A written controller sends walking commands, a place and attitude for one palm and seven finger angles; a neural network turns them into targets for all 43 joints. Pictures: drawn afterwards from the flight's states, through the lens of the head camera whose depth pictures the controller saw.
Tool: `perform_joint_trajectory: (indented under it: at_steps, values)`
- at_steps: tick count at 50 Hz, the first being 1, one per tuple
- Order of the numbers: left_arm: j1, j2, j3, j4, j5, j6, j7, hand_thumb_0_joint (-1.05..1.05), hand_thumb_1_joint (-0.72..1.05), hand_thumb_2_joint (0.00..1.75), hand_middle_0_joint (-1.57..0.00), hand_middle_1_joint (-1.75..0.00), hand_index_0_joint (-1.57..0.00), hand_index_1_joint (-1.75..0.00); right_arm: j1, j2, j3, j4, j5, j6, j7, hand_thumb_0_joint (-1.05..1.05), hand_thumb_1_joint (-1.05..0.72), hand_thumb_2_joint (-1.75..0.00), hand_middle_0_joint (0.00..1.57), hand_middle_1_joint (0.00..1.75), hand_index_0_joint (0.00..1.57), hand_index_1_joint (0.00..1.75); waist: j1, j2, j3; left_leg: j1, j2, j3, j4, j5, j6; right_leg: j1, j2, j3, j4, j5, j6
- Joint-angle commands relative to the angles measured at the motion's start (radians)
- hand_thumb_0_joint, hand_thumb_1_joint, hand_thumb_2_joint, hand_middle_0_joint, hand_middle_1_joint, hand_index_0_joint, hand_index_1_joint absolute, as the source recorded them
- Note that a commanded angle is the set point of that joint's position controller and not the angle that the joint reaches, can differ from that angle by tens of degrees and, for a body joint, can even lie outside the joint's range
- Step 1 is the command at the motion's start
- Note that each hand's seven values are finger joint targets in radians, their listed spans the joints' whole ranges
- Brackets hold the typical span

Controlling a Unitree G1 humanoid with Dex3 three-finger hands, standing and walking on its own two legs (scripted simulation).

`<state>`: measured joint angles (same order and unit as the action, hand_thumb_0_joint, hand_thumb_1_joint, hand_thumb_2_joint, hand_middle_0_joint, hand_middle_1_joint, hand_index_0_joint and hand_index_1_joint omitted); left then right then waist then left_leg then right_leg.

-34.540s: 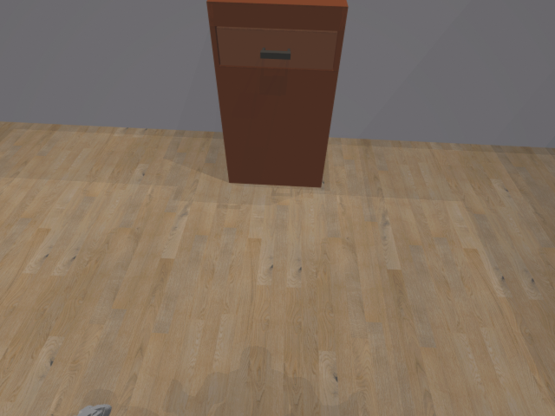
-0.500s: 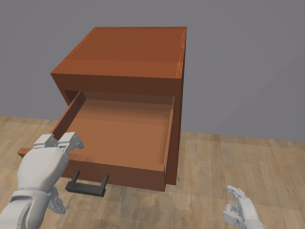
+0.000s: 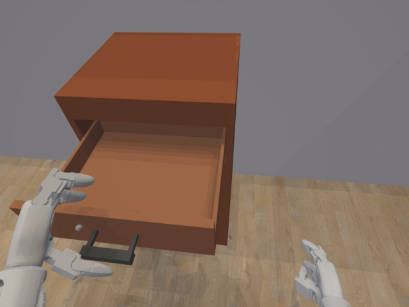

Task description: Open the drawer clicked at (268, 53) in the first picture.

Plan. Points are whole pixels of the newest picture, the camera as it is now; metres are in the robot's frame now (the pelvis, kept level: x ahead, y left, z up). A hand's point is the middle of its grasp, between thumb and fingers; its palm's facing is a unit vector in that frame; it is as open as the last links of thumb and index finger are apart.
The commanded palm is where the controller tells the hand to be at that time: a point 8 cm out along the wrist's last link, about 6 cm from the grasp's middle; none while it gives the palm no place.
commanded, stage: draw the hand back to the body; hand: left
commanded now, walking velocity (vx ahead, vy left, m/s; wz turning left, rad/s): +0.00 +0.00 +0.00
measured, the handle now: (111, 245) +0.24 +0.25 -0.05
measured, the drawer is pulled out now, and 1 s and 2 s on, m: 0.30 0.30 0.30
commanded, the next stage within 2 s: step back with the hand held close in 0.86 s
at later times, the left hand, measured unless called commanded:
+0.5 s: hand (63, 214) +0.19 +0.24 +0.16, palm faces +0.40 -0.82 -0.41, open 10.0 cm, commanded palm +0.14 +0.28 +0.18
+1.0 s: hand (54, 220) +0.18 +0.24 +0.16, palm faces +0.42 -0.81 -0.40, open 7.5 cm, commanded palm +0.13 +0.28 +0.18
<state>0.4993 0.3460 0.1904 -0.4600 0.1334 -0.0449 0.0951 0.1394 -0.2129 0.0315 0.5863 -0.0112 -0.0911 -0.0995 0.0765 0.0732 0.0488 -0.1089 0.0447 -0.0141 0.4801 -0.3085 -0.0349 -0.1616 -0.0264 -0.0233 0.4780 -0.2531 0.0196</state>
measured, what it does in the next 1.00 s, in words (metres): stands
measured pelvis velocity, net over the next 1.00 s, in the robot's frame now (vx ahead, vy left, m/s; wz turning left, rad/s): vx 0.00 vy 0.00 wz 0.00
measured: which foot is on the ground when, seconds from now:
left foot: down 0.00-1.00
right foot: down 0.00-1.00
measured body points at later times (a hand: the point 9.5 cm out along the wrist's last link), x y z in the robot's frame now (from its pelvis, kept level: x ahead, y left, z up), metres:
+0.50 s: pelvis +0.01 +0.00 +0.00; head +0.00 -0.02 +0.45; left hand +0.17 +0.28 +0.18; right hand +0.20 -0.22 -0.08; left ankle -0.03 +0.14 -0.74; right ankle +0.01 -0.13 -0.74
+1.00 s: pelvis +0.00 +0.00 +0.00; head -0.01 -0.02 +0.45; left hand +0.16 +0.29 +0.18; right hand +0.20 -0.21 -0.07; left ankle -0.03 +0.14 -0.74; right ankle +0.01 -0.13 -0.74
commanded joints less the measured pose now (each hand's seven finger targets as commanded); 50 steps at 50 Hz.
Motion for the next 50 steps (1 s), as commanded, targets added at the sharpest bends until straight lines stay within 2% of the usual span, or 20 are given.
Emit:
perform_joint_trajectory:
  at_steps: [1, 3, 5, 11, 13, 16, 20, 23, 26, 28, 29, 31, 33, 37, 38, 42, 46, 48, 49, 50]
  values:
    - [-0.063, 0.117, 0.154, -0.232, -0.142, -0.099, 0.057, 0.00, -0.22, 0.42, -0.28, -1.02, -0.28, -1.02, -0.094, -0.078, -0.022, -0.133, -0.006, -0.129, -0.024, 0.00, -0.90, -0.90, 0.20, 0.30, 0.20, 0.30, -0.013, 0.000, -0.098, -0.019, -0.022, 0.061, -0.103, 0.269, 0.031, 0.090, 0.018, -0.057, -0.081, 0.198, -0.016]
    - [-0.085, 0.136, 0.170, -0.240, -0.141, -0.108, 0.054, 0.00, -0.15, 0.45, -0.27, -0.98, -0.27, -0.98, -0.096, -0.083, -0.027, -0.121, -0.005, -0.144, -0.020, 0.00, -0.90, -0.90, 0.20, 0.30, 0.20, 0.30, -0.012, 0.023, -0.070, -0.020, -0.022, 0.058, -0.107, 0.278, 0.026, 0.082, 0.023, -0.050, -0.100, 0.204, -0.020]
    - [-0.094, 0.103, 0.138, -0.245, -0.147, -0.114, 0.047, 0.00, -0.08, 0.48, -0.27, -0.93, -0.27, -0.93, -0.086, -0.079, -0.025, -0.124, -0.003, -0.152, -0.011, 0.00, -0.90, -0.90, 0.20, 0.30, 0.20, 0.30, -0.017, 0.048, -0.057, -0.031, -0.022, 0.054, -0.119, 0.268, 0.023, 0.083, 0.020, -0.052, -0.098, 0.188, -0.022]
    - [-0.037, 0.105, 0.170, -0.224, -0.159, -0.125, 0.038, 0.00, 0.13, 0.57, -0.25, -0.80, -0.25, -0.80, -0.089, -0.081, -0.036, -0.115, -0.003, -0.159, -0.002, 0.00, -0.90, -0.90, 0.20, 0.30, 0.20, 0.30, -0.008, -0.013, -0.089, -0.026, -0.023, 0.058, -0.111, 0.308, 0.026, 0.108, 0.025, -0.050, -0.096, 0.238, -0.020]
    - [-0.054, 0.125, 0.187, -0.260, -0.156, -0.130, 0.036, 0.00, 0.20, 0.60, -0.25, -0.75, -0.25, -0.75, -0.092, -0.085, -0.041, -0.115, -0.004, -0.166, 0.000, 0.00, -0.90, -0.90, 0.20, 0.30, 0.20, 0.30, -0.008, 0.025, -0.111, -0.006, -0.028, 0.064, -0.105, 0.324, 0.024, 0.105, 0.029, -0.045, -0.107, 0.256, -0.020]
    - [-0.032, 0.109, 0.185, -0.221, -0.162, -0.126, 0.037, 0.00, 0.31, 0.64, -0.24, -0.68, -0.24, -0.68, -0.086, -0.085, -0.045, -0.110, -0.002, -0.158, -0.001, 0.00, -0.90, -0.90, 0.20, 0.30, 0.20, 0.30, -0.011, -0.032, -0.109, -0.016, -0.024, 0.062, -0.110, 0.322, 0.025, 0.109, 0.029, -0.052, -0.100, 0.253, -0.015]
    - [-0.056, 0.120, 0.199, -0.227, -0.161, -0.126, 0.038, 0.00, 0.44, 0.70, -0.23, -0.59, -0.23, -0.59, -0.085, -0.085, -0.047, -0.110, 0.000, -0.155, -0.004, 0.00, -0.90, -0.90, 0.20, 0.30, 0.20, 0.30, -0.013, -0.041, -0.111, -0.012, -0.027, 0.060, -0.111, 0.311, 0.028, 0.104, 0.027, -0.047, -0.103, 0.243, -0.015]
    - [-0.067, 0.146, 0.228, -0.244, -0.160, -0.126, 0.039, 0.00, 0.55, 0.75, -0.22, -0.52, -0.22, -0.52, -0.093, -0.087, -0.051, -0.107, -0.002, -0.156, -0.007, 0.00, -0.90, -0.90, 0.20, 0.30, 0.20, 0.30, -0.009, -0.002, -0.121, 0.007, -0.033, 0.068, -0.106, 0.313, 0.029, 0.096, 0.031, -0.039, -0.121, 0.250, -0.014]
    - [-0.030, 0.113, 0.209, -0.209, -0.164, -0.123, 0.039, 0.00, 0.65, 0.80, -0.22, -0.46, -0.22, -0.46, -0.091, -0.082, -0.051, -0.106, 0.000, -0.152, -0.006, 0.00, -0.90, -0.90, 0.20, 0.30, 0.20, 0.30, -0.011, -0.043, -0.101, -0.008, -0.030, 0.068, -0.112, 0.315, 0.028, 0.098, 0.032, -0.050, -0.112, 0.247, -0.011]
    - [-0.073, 0.148, 0.235, -0.240, -0.159, -0.122, 0.040, 0.00, 0.73, 0.82, -0.21, -0.41, -0.21, -0.41, -0.094, -0.085, -0.051, -0.105, -0.002, -0.154, -0.007, 0.00, -0.90, -0.90, 0.20, 0.30, 0.20, 0.30, -0.009, -0.006, -0.106, 0.002, -0.035, 0.065, -0.110, 0.316, 0.027, 0.092, 0.034, -0.042, -0.124, 0.250, -0.014]
    - [-0.039, 0.112, 0.210, -0.185, -0.162, -0.116, 0.039, 0.00, 0.76, 0.84, -0.21, -0.39, -0.21, -0.39, -0.089, -0.081, -0.048, -0.100, -0.002, -0.150, -0.008, 0.00, -0.90, -0.90, 0.20, 0.30, 0.20, 0.30, -0.013, -0.018, -0.078, -0.008, -0.031, 0.071, -0.116, 0.298, 0.025, 0.083, 0.033, -0.049, -0.127, 0.229, -0.010]
    - [-0.041, 0.107, 0.206, -0.193, -0.166, -0.115, 0.036, 0.00, 0.83, 0.87, -0.21, -0.34, -0.21, -0.34, -0.091, -0.083, -0.049, -0.105, -0.001, -0.149, -0.006, 0.00, -0.90, -0.90, 0.20, 0.30, 0.20, 0.30, -0.013, -0.035, -0.082, -0.012, -0.029, 0.063, -0.119, 0.299, 0.027, 0.089, 0.035, -0.049, -0.121, 0.225, -0.012]
    - [-0.086, 0.142, 0.224, -0.244, -0.159, -0.118, 0.036, 0.00, 0.90, 0.90, -0.20, -0.30, -0.20, -0.30, -0.096, -0.086, -0.049, -0.108, -0.002, -0.153, -0.005, 0.00, -0.90, -0.90, 0.20, 0.30, 0.20, 0.30, -0.011, 0.004, -0.096, 0.003, -0.035, 0.060, -0.120, 0.296, 0.025, 0.087, 0.036, -0.040, -0.131, 0.221, -0.016]
    - [-0.075, 0.127, 0.211, -0.233, -0.160, -0.117, 0.036, 0.00, 0.90, 0.90, -0.20, -0.30, -0.20, -0.30, -0.089, -0.082, -0.046, -0.114, -0.001, -0.150, -0.002, 0.00, -0.90, -0.90, 0.20, 0.30, 0.20, 0.30, -0.011, -0.027, -0.105, -0.007, -0.034, 0.054, -0.126, 0.283, 0.026, 0.099, 0.033, -0.044, -0.121, 0.206, -0.015]
    - [-0.086, 0.140, 0.224, -0.244, -0.159, -0.116, 0.036, 0.00, 0.90, 0.90, -0.20, -0.30, -0.20, -0.30, -0.095, -0.084, -0.046, -0.111, -0.004, -0.153, -0.005, 0.00, -0.90, -0.90, 0.20, 0.30, 0.20, 0.30, -0.010, 0.013, -0.093, -0.002, -0.037, 0.057, -0.124, 0.281, 0.024, 0.089, 0.036, -0.040, -0.135, 0.203, -0.018]
    - [-0.070, 0.133, 0.217, -0.239, -0.160, -0.116, 0.037, 0.00, 0.90, 0.90, -0.20, -0.30, -0.20, -0.30, -0.087, -0.081, -0.045, -0.114, -0.003, -0.151, -0.001, 0.00, -0.90, -0.90, 0.20, 0.30, 0.20, 0.30, -0.010, -0.021, -0.109, -0.009, -0.035, 0.051, -0.128, 0.290, 0.024, 0.106, 0.033, -0.045, -0.121, 0.214, -0.016]
    - [-0.047, 0.113, 0.212, -0.205, -0.164, -0.114, 0.036, 0.00, 0.90, 0.90, -0.20, -0.30, -0.20, -0.30, -0.092, -0.079, -0.046, -0.105, -0.003, -0.149, -0.002, 0.00, -0.90, -0.90, 0.20, 0.30, 0.20, 0.30, -0.010, -0.014, -0.080, -0.019, -0.034, 0.057, -0.130, 0.277, 0.022, 0.096, 0.036, -0.048, -0.131, 0.199, -0.016]
    - [-0.080, 0.138, 0.222, -0.239, -0.158, -0.117, 0.035, 0.00, 0.90, 0.90, -0.20, -0.30, -0.20, -0.30, -0.097, -0.083, -0.047, -0.105, -0.002, -0.152, -0.001, 0.00, -0.90, -0.90, 0.20, 0.30, 0.20, 0.30, -0.010, 0.006, -0.083, -0.007, -0.035, 0.052, -0.129, 0.271, 0.021, 0.086, 0.038, -0.041, -0.141, 0.188, -0.019]
    - [-0.089, 0.202, 0.313, -0.253, -0.169, -0.144, 0.034, 0.00, 0.90, 0.90, -0.20, -0.30, -0.20, -0.30, -0.089, -0.132, -0.055, -0.140, 0.000, -0.106, 0.000, 0.00, -0.90, -0.90, 0.20, 0.30, 0.20, 0.30, -0.057, -0.028, 0.014, -0.116, -0.026, 0.043, -0.098, 0.193, 0.039, -0.034, -0.002, 0.008, -0.189, 0.189, -0.011]
    - [-0.037, 0.162, 0.278, -0.202, -0.166, -0.150, 0.026, 0.00, 0.90, 0.90, -0.20, -0.30, -0.20, -0.30, -0.094, -0.116, -0.053, -0.133, 0.002, -0.083, 0.006, 0.00, -0.90, -0.90, 0.20, 0.30, 0.20, 0.30, -0.058, -0.076, -0.006, -0.127, -0.033, 0.033, -0.085, 0.149, 0.041, -0.041, -0.019, 0.012, -0.203, 0.151, -0.013]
